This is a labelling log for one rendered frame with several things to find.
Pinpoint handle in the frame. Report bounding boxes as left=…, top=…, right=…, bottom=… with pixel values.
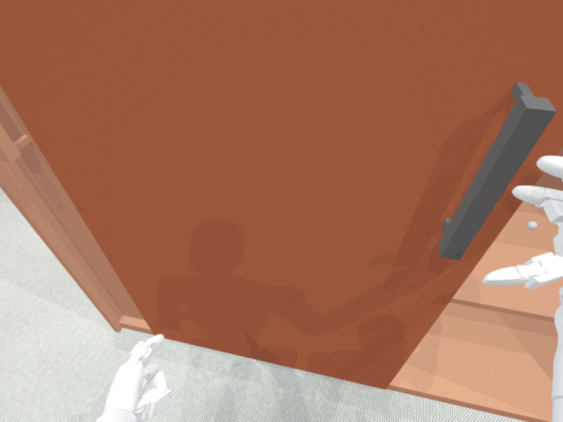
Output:
left=439, top=83, right=557, bottom=260
left=0, top=123, right=21, bottom=163

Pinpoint robot left hand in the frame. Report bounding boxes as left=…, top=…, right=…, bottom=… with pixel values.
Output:
left=103, top=334, right=172, bottom=422

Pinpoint robot right hand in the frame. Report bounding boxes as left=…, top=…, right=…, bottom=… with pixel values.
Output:
left=483, top=156, right=563, bottom=289

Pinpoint wardrobe door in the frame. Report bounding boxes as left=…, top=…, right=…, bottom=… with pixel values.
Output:
left=0, top=85, right=144, bottom=320
left=0, top=0, right=563, bottom=389

